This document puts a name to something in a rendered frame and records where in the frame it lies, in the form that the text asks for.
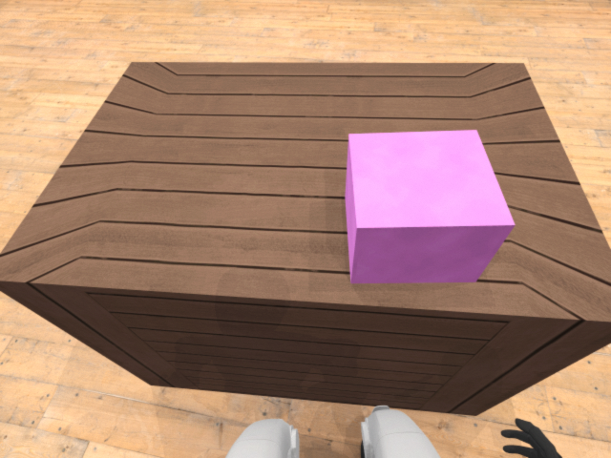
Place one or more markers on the pedestal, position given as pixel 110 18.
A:
pixel 196 235

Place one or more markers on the robot right shin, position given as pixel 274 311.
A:
pixel 380 408

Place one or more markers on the right robot hand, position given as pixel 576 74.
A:
pixel 541 446

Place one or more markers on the carton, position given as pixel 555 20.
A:
pixel 422 207

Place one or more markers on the robot right thigh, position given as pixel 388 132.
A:
pixel 390 433

